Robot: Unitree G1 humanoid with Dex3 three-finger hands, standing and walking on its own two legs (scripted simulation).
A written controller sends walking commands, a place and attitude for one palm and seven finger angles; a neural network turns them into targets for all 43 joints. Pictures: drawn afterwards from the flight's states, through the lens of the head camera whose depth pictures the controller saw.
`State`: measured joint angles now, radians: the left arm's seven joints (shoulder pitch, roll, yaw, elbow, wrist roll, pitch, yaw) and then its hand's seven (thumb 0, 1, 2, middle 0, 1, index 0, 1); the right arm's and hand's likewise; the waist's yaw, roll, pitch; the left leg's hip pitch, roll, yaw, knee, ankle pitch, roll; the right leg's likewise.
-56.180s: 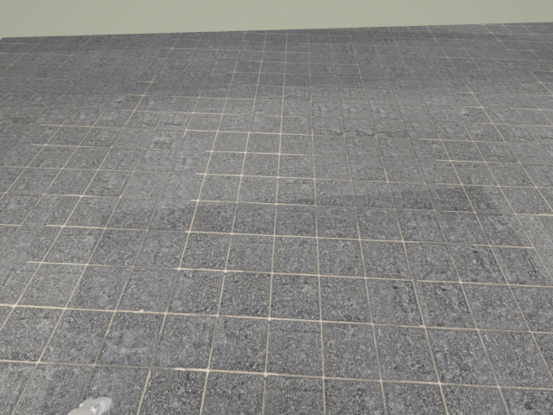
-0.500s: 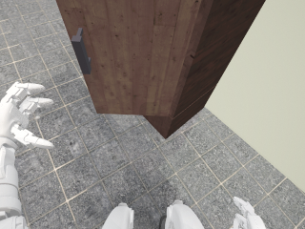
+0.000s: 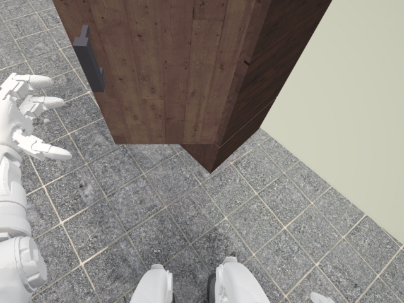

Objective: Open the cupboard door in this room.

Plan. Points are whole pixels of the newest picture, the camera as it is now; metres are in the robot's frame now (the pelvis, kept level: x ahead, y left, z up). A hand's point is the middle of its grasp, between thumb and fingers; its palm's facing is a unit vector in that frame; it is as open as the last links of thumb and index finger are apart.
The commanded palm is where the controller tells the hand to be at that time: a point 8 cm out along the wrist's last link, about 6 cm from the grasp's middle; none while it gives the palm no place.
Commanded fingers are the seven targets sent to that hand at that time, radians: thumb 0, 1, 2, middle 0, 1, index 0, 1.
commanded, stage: move the hooked fingers beside the handle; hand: left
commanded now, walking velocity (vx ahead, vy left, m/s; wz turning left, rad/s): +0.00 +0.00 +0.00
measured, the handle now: (92, 60) +0.59 +0.23 +0.05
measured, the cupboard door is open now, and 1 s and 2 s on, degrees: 48 48 48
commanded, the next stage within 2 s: slide the fingers in behind the handle in 1.46 s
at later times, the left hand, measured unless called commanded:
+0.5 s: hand (54, 89) +0.50 +0.29 +0.05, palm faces +0.04 -1.00 -0.02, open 14.0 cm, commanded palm +0.50 +0.32 +0.05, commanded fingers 0.00 -0.50 0.30 -0.30 -1.20 -0.30 -1.20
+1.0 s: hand (56, 77) +0.55 +0.30 +0.04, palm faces +0.04 -1.00 -0.02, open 14.0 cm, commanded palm +0.54 +0.31 +0.04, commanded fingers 0.00 -0.50 0.30 -0.30 -1.20 -0.30 -1.20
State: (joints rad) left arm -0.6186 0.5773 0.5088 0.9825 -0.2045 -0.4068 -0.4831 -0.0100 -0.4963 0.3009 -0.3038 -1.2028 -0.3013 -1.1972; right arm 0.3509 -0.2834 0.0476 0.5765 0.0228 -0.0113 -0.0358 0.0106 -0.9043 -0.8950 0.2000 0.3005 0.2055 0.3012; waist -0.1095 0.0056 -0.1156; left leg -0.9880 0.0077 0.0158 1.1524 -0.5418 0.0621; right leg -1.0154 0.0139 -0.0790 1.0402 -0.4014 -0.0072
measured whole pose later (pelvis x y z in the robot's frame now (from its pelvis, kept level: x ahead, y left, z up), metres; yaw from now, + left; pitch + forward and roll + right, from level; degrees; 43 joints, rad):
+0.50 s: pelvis -0.01 -0.01 -0.02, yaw -1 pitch +27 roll -6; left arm -0.97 0.81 0.54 1.25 -0.10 -0.38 -0.49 -0.01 -0.50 0.30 -0.30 -1.20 -0.30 -1.20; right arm 0.36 -0.32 0.09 0.57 0.00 0.05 -0.05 0.01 -0.90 -0.89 0.20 0.30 0.21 0.30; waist -0.21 0.01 -0.09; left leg -1.17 0.02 -0.02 1.26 -0.56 0.06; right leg -1.17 0.03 -0.11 1.11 -0.40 -0.02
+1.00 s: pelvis +0.00 +0.01 -0.02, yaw -3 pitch +31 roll -8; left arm -1.03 0.90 0.60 1.21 -0.05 -0.30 -0.49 -0.01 -0.50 0.30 -0.30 -1.20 -0.30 -1.20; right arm 0.43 -0.28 0.12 0.56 -0.01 0.10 -0.01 0.00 -0.90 -0.89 0.20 0.30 0.21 0.30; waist -0.25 0.03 -0.08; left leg -1.24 0.04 -0.02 1.27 -0.58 0.07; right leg -1.23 0.04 -0.12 1.09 -0.40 0.00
